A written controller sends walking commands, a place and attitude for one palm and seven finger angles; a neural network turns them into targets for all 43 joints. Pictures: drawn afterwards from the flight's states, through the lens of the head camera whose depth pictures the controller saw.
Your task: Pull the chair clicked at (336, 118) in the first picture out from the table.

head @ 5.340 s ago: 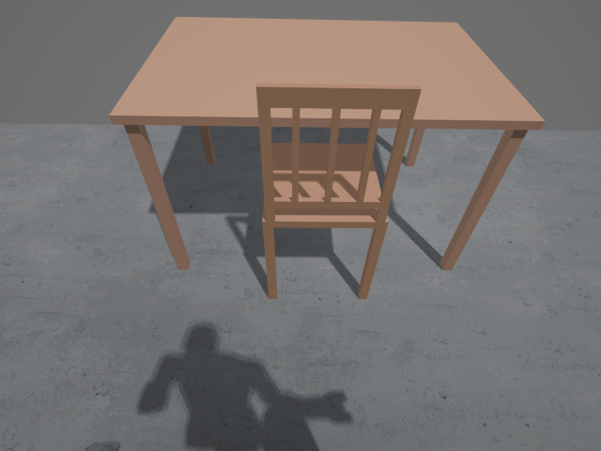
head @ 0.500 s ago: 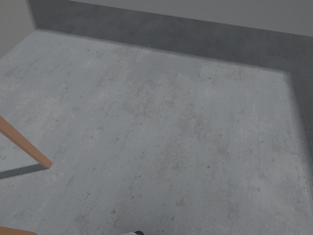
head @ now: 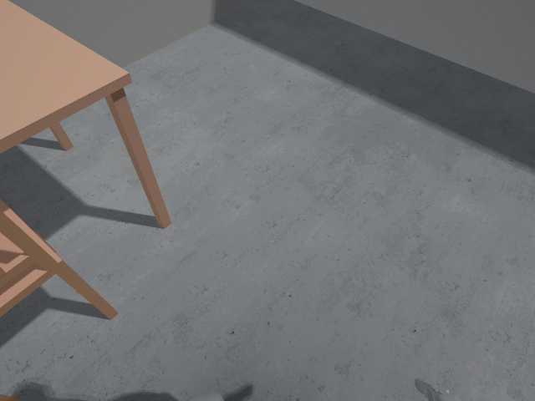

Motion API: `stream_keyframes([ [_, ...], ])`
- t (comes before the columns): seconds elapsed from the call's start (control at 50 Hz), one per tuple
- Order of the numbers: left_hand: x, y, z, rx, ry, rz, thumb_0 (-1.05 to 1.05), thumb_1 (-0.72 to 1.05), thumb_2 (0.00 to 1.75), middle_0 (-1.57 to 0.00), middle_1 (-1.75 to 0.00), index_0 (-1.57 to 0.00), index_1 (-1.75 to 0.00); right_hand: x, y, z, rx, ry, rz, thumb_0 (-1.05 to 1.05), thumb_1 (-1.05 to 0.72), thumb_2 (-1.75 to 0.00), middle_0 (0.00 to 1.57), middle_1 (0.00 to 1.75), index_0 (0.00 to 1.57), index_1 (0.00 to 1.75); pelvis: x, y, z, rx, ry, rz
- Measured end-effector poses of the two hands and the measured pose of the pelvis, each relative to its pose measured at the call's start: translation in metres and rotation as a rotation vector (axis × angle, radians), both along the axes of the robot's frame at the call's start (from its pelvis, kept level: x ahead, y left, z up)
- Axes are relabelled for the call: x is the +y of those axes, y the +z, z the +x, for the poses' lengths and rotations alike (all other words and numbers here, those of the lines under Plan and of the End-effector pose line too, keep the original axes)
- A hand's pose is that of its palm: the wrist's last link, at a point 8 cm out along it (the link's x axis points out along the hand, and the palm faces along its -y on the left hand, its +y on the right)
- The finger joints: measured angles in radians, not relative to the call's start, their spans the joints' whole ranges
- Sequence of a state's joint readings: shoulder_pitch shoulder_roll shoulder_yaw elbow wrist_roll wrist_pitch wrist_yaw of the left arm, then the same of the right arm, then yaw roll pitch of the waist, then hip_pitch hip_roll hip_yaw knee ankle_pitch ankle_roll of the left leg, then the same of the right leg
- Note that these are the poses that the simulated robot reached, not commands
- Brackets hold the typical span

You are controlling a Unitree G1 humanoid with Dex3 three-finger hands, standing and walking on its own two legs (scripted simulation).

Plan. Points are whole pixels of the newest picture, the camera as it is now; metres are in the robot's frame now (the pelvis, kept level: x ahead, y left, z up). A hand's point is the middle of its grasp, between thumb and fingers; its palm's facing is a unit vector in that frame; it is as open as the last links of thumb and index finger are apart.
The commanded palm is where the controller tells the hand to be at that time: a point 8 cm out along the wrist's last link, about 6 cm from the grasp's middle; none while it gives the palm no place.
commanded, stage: turn to face it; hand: left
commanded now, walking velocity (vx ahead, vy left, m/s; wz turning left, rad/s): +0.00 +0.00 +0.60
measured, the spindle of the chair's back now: out of the picture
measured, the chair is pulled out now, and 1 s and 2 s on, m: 0.00 0.00 0.00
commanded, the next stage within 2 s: take the last steps up to it in 1.62 s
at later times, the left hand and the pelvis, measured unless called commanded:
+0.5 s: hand out of the picture +0.07 +0.24 -0.13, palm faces +0.27 -0.92 -0.28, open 7.4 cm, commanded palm none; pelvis +0.00 +0.00 +0.02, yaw +16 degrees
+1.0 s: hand out of the picture -0.12 +0.18 -0.16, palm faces +0.60 -0.75 -0.26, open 7.4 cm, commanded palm none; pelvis -0.01 +0.01 +0.00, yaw +36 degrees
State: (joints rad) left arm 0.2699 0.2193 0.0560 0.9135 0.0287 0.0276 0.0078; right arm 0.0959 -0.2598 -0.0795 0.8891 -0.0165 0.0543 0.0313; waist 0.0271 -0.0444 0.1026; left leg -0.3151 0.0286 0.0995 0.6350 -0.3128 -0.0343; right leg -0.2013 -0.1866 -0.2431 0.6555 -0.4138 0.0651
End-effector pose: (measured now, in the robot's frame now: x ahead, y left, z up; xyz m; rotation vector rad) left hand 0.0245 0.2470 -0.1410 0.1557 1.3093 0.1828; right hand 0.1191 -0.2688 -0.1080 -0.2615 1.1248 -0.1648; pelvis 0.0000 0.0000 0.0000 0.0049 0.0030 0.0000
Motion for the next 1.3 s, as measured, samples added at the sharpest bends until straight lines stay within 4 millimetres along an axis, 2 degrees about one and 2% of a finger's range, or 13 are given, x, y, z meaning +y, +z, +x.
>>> stream_keyframes([
  [0.04, 0.017, -0.009, -0.012, 0.034, 0.04, 0.003, 0.0, 0.9, 0.9, -0.2, -0.3, -0.21, -0.3, 0.014, 0.003, 0.015, -0.034, 0.04, -0.013, 0.0, -0.91, -0.9, 0.2, 0.29, 0.19, 0.3, 0.008, -0.004, -0.001, 0.003, 0.028, 0.003],
  [0.1, 0.035, -0.006, -0.019, 0.054, 0.075, 0.018, 0.01, 0.91, 0.9, -0.2, -0.3, -0.2, -0.3, 0.032, 0.012, 0.021, -0.049, 0.074, -0.019, 0.0, -0.91, -0.9, 0.2, 0.29, 0.2, 0.3, 0.015, 0.002, -0.003, 0.0, 0.042, -0.011],
  [0.22, 0.055, 0.016, -0.004, -0.036, 0.111, 0.035, 0.01, 0.91, 0.9, -0.19, -0.3, -0.2, -0.3, 0.054, 0.018, 0.01, -0.009, 0.105, -0.004, 0.0, -0.9, -0.9, 0.21, 0.29, 0.2, 0.3, 0.025, 0.016, -0.004, 0.001, 0.108, -0.035],
  [0.32, 0.058, 0.029, 0.012, -0.119, 0.143, 0.058, 0.01, 0.91, 0.9, -0.19, -0.3, -0.2, -0.3, 0.06, 0.011, -0.005, 0.05, 0.124, 0.024, 0.0, -0.9, -0.9, 0.21, 0.29, 0.2, 0.3, 0.023, 0.02, -0.003, 0.007, 0.169, -0.034],
  [0.42, 0.048, 0.038, 0.023, -0.17, 0.163, 0.079, 0.0, 0.91, 0.9, -0.19, -0.3, -0.2, -0.3, 0.052, -0.001, -0.019, 0.109, 0.133, 0.046, 0.0, -0.9, -0.9, 0.21, 0.29, 0.2, 0.3, 0.013, 0.019, -0.004, 0.015, 0.226, -0.028],
  [0.54, 0.02, 0.046, 0.024, -0.223, 0.201, 0.111, 0.0, 0.91, 0.9, -0.19, -0.3, -0.2, -0.3, 0.025, -0.022, -0.023, 0.174, 0.16, 0.066, 0.0, -0.9, -0.9, 0.21, 0.29, 0.2, 0.3, -0.012, 0.011, -0.003, 0.028, 0.302, -0.007],
  [0.66, -0.008, 0.055, -0.015, -0.185, 0.29, 0.129, 0.0, 0.9, 0.9, -0.2, -0.3, -0.2, -0.3, 0.007, -0.025, 0.0, 0.196, 0.234, 0.063, 0.0, -0.91, -0.9, 0.2, 0.29, 0.2, 0.3, -0.027, 0.016, 0.001, 0.012, 0.394, 0.018],
  [0.76, -0.023, 0.053, -0.051, -0.135, 0.378, 0.115, 0.0, 0.9, 0.9, -0.2, -0.3, -0.21, -0.3, 0.01, -0.02, 0.029, 0.187, 0.318, 0.05, 0.0, -0.91, -0.9, 0.2, 0.29, 0.19, 0.3, -0.03, 0.02, 0.004, 0.002, 0.468, 0.04],
  [0.88, -0.035, 0.039, -0.11, -0.047, 0.501, 0.076, 0.0, 0.9, 0.9, -0.2, -0.3, -0.21, -0.3, 0.048, -0.014, 0.076, 0.152, 0.457, 0.023, 0.0, -0.91, -0.9, 0.2, 0.29, 0.19, 0.3, -0.021, 0.018, 0.0, 0.0, 0.546, 0.041],
  [1.0, -0.031, 0.011, -0.18, 0.06, 0.64, 0.022, 0.0, 0.9, 0.9, -0.2, -0.3, -0.21, -0.3, 0.125, -0.004, 0.123, 0.028, 0.63, 0.005, 0.0, -0.91, -0.9, 0.2, 0.29, 0.19, 0.3, 0.005, 0.004, -0.009, 0.006, 0.626, 0.008],
  [1.06, -0.021, -0.003, -0.206, 0.103, 0.696, 0.005, 0.0, 0.9, 0.9, -0.2, -0.3, -0.21, -0.3, 0.161, 0.002, 0.135, -0.047, 0.697, 0.005, 0.0, -0.91, -0.9, 0.2, 0.29, 0.19, 0.3, 0.017, -0.003, -0.016, 0.005, 0.656, 0.002],
  [1.14, -0.003, 0.003, -0.211, 0.083, 0.734, 0.013, 0.01, 0.91, 0.9, -0.2, -0.3, -0.2, -0.3, 0.187, 0.017, 0.13, -0.069, 0.742, 0.0, 0.0, -0.91, -0.9, 0.2, 0.29, 0.2, 0.3, 0.027, 0.007, -0.02, -0.008, 0.693, -0.019],
  [1.3, 0.03, 0.025, -0.183, -0.078, 0.762, 0.068, 0.01, 0.91, 0.9, -0.19, -0.3, -0.2, -0.3, 0.202, 0.017, 0.107, 0.005, 0.781, 0.016, 0.0, -0.9, -0.9, 0.21, 0.29, 0.2, 0.3, 0.038, 0.02, -0.02, -0.013, 0.777, -0.03],
])
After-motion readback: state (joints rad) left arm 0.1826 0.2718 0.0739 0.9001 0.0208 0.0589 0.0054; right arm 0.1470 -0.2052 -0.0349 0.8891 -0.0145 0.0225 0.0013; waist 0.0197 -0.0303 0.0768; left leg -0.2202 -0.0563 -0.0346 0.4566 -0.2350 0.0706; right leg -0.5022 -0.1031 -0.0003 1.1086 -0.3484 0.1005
